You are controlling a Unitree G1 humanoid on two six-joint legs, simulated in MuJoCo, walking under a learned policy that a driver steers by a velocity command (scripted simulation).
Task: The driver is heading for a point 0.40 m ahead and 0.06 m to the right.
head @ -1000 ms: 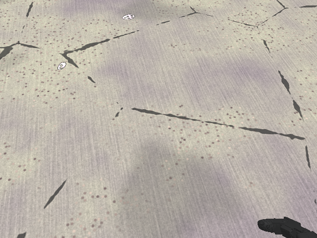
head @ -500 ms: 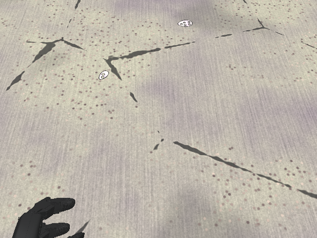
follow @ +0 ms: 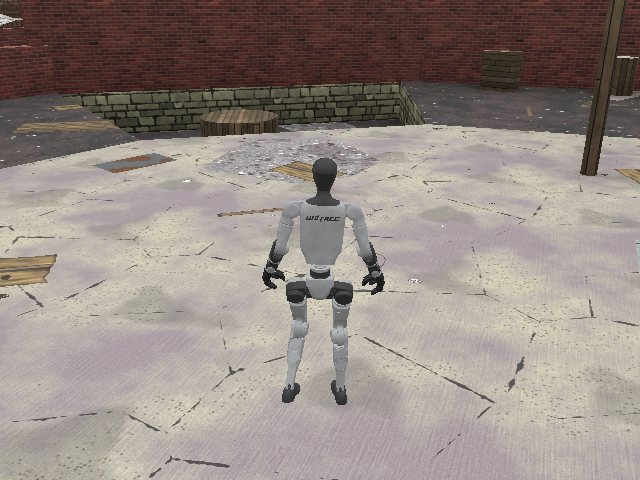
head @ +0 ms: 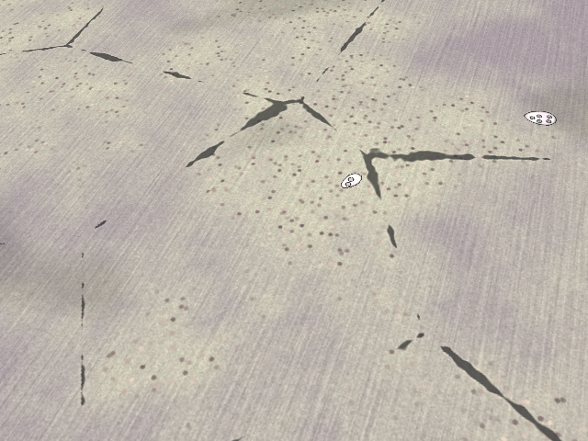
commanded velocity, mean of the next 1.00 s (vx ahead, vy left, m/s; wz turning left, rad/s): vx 0.44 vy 0.00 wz -0.30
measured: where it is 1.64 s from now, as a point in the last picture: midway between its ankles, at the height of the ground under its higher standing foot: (464, 407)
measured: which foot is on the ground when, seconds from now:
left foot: up 0.00-0.14, down 0.16-0.68, up 0.70-1.00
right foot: down 0.00-0.18, up 0.20-0.64, down 0.66-1.00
